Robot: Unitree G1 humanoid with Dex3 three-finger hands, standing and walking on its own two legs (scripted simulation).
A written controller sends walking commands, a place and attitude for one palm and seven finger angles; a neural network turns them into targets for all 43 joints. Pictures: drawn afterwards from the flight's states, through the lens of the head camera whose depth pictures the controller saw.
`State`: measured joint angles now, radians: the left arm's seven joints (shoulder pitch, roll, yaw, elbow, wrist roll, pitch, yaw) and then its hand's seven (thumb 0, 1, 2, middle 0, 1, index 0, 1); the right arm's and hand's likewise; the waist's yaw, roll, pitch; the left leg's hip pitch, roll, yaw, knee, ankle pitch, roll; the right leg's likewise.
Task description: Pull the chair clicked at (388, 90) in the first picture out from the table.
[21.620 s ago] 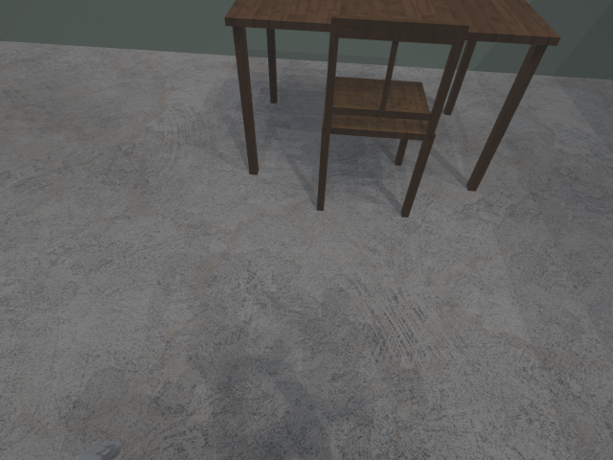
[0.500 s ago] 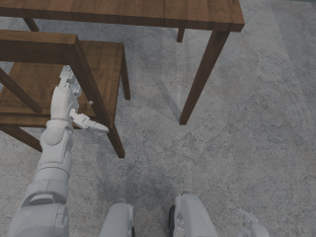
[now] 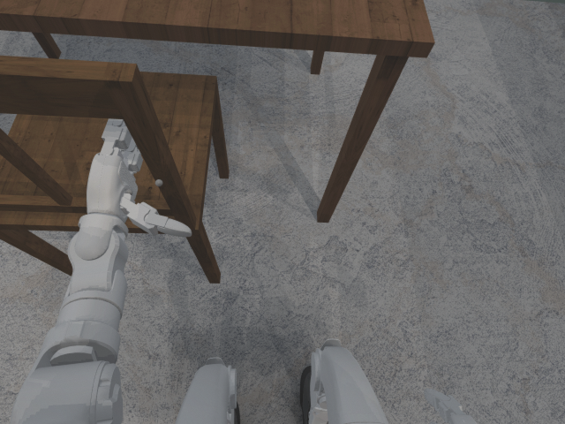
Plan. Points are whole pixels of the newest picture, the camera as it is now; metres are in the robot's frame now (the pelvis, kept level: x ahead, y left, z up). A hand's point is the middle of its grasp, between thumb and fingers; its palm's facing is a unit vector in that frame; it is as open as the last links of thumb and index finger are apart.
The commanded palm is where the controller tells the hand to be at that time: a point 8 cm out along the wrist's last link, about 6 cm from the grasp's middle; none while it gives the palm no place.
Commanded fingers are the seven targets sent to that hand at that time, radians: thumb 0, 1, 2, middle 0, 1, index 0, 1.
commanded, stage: hook a spindle and tug to test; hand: left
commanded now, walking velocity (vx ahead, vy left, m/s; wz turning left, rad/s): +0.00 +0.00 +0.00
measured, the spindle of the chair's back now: (23, 163) +0.48 +0.36 +0.00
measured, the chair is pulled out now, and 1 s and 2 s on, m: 0.00 0.00 0.04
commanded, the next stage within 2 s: step backward, pulling the chair out in 1.54 s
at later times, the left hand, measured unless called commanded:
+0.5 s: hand (166, 182) +0.44 +0.15 +0.02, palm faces -0.06 -1.00 -0.03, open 14.0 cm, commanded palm +0.41 +0.20 +0.02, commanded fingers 0.00 0.00 0.52 -0.48 -1.40 -0.48 -1.40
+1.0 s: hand (170, 180) +0.44 +0.14 +0.02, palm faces -0.04 -1.00 -0.02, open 6.0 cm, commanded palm +0.40 +0.19 +0.02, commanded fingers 0.00 0.90 0.90 -0.50 -1.45 -0.50 -1.45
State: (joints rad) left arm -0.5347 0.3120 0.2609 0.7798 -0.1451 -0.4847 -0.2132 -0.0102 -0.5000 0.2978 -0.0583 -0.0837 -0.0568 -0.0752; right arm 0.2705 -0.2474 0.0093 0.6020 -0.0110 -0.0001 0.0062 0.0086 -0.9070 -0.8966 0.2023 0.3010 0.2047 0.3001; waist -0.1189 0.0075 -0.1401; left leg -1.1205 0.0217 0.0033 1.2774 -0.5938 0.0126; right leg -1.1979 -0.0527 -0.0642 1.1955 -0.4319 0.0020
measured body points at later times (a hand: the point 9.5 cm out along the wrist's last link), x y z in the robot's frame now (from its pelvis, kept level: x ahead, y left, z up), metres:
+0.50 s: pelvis +0.00 +0.00 +0.00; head +0.14 +0.01 +0.42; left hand +0.44 +0.20 +0.02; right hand +0.09 -0.26 -0.12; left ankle +0.00 +0.11 -0.62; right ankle +0.06 -0.13 -0.62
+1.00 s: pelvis +0.01 +0.00 +0.00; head +0.15 +0.01 +0.43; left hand +0.44 +0.20 +0.02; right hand +0.09 -0.27 -0.12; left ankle +0.00 +0.11 -0.62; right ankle +0.06 -0.13 -0.62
